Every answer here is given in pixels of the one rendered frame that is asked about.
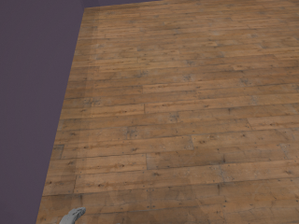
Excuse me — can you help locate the robot left hand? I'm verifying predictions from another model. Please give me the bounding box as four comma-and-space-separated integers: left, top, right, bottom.
59, 207, 86, 224

